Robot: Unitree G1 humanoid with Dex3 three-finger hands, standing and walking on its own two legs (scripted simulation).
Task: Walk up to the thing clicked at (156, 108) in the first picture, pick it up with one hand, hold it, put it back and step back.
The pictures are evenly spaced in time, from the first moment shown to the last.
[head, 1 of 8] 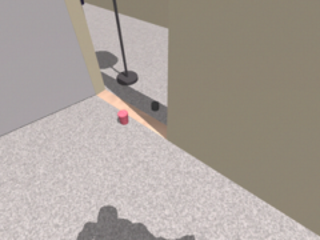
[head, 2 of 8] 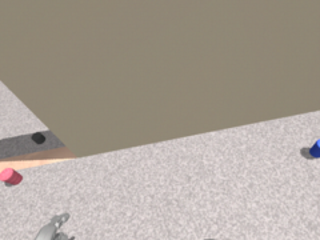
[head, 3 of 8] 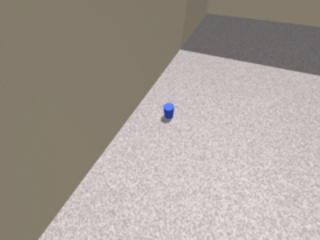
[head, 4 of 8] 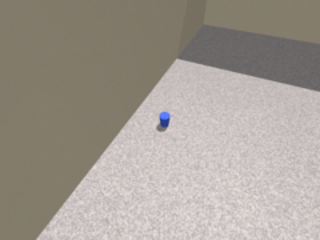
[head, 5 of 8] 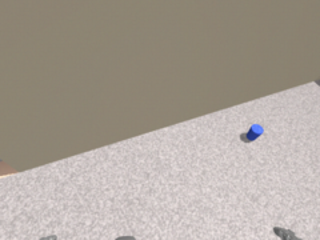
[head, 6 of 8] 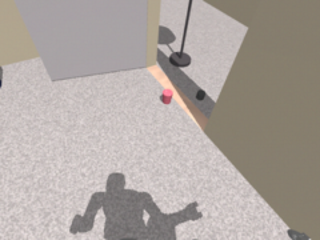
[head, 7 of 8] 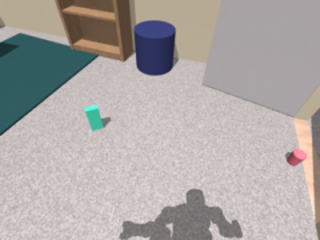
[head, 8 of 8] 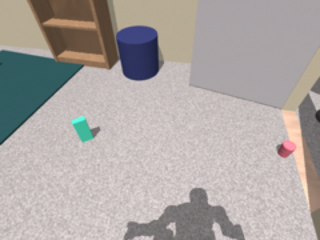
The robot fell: no
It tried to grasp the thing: no
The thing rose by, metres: 0.00
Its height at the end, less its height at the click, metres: +0.00
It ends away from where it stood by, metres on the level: 0.00
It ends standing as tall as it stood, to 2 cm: yes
